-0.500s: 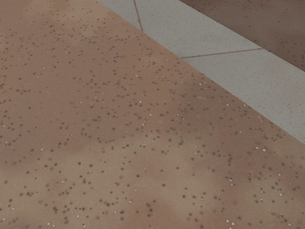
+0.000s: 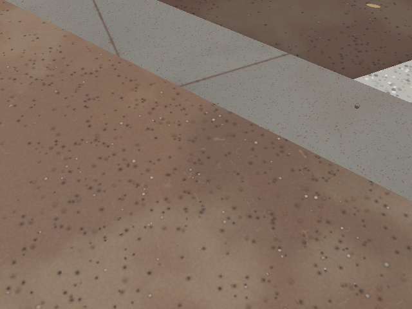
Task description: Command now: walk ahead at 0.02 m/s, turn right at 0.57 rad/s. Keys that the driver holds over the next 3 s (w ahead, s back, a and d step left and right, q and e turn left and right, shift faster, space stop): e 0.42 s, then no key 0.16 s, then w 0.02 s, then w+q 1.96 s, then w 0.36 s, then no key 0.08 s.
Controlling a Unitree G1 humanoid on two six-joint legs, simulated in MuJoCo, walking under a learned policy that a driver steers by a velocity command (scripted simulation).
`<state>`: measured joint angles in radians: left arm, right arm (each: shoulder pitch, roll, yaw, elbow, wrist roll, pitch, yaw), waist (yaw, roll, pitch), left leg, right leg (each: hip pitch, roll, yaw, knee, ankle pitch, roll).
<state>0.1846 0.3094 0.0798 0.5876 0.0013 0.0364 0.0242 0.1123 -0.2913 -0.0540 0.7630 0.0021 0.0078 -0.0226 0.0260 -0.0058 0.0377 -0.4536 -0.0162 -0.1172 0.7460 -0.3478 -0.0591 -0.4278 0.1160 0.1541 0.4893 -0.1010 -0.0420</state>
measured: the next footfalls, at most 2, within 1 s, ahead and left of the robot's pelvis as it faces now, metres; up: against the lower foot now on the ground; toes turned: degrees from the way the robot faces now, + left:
left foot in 0.08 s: +0.07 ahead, +0.15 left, +0.00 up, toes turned -8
right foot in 0.50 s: +0.01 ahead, -0.12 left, +0.00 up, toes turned -19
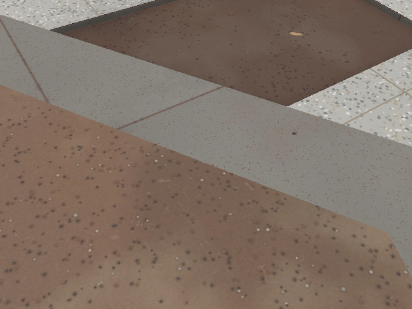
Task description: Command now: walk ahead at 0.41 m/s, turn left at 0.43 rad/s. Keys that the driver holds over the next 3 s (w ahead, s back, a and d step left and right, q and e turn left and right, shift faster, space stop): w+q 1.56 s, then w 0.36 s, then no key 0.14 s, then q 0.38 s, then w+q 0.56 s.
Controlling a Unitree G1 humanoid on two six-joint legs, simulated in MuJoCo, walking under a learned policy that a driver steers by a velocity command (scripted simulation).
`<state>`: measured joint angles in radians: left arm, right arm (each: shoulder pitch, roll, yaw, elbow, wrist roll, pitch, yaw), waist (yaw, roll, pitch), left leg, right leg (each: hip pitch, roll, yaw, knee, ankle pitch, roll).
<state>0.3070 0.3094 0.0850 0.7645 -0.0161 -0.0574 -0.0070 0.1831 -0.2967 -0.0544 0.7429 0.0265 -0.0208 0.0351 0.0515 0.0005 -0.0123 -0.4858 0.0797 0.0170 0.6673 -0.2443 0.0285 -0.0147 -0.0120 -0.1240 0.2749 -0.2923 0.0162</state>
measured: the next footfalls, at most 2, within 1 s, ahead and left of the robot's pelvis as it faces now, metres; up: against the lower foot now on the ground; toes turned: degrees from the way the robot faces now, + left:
left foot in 0.06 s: +0.13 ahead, +0.13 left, +0.00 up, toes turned +6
right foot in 0.56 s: +0.50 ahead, +0.02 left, +0.00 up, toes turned +22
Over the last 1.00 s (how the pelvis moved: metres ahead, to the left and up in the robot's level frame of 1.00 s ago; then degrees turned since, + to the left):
0.09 0.00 0.01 -12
